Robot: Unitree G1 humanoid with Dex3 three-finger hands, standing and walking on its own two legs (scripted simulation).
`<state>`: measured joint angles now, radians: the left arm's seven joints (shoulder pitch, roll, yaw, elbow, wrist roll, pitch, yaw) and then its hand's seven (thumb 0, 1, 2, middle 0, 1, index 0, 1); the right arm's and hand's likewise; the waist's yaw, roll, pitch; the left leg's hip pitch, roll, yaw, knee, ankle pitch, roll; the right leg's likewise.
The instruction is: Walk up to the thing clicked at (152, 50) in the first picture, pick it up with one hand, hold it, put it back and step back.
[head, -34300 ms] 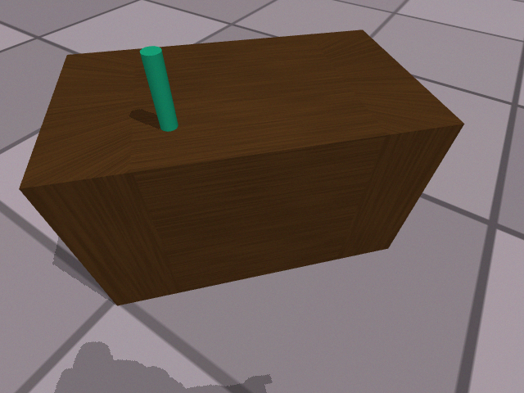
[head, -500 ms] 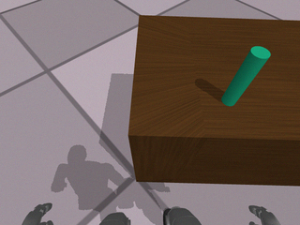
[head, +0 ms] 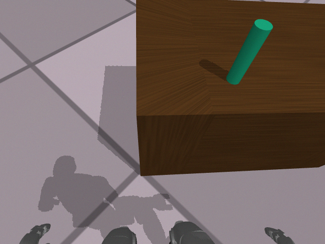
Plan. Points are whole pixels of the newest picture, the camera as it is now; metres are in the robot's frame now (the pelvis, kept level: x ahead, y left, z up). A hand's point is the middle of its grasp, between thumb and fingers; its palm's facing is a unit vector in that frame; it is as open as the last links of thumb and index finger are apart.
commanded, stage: step back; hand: right
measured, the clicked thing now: (246, 56) +0.62 -0.28 +0.05
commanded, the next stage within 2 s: none
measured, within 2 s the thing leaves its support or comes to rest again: neither
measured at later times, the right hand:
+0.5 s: hand out of the picture -0.02 -0.28 -0.14, palm faces -0.10 +0.90 -0.42, open 7.4 cm
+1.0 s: hand out of the picture -0.16 -0.35 -0.15, palm faces -0.05 +0.92 -0.39, open 7.4 cm
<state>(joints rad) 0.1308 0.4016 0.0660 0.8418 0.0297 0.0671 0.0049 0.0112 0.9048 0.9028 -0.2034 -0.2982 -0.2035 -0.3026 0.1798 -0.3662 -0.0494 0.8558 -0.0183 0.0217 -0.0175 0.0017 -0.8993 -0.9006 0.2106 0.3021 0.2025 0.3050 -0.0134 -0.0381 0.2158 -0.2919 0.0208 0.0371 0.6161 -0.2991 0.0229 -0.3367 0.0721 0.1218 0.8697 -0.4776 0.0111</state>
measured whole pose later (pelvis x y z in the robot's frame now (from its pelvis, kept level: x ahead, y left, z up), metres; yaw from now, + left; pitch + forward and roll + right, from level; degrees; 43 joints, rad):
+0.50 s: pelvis -0.12 -0.02 -0.01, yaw +3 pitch -3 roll +0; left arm 0.11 0.38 0.06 0.77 0.03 0.07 0.00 0.01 0.90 0.90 -0.20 -0.30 -0.21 -0.30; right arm 0.18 -0.38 -0.04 0.87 -0.03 0.02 0.00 0.00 -0.90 -0.90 0.21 0.30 0.20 0.30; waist 0.00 -0.04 0.19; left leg -0.27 -0.03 -0.02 0.65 -0.33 0.03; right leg -0.45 0.06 0.08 0.87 -0.46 -0.01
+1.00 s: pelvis -0.27 -0.08 +0.00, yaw +1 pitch -2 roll +2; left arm 0.20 0.35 0.05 0.83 0.05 0.05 0.00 0.01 0.90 0.90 -0.21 -0.30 -0.21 -0.30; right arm 0.17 -0.42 -0.05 0.85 0.00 0.05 -0.03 0.00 -0.90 -0.90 0.21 0.30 0.20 0.30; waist 0.03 0.02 0.14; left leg -0.50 -0.11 -0.13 1.12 -0.48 -0.02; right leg -0.29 -0.02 0.04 0.64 -0.32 -0.01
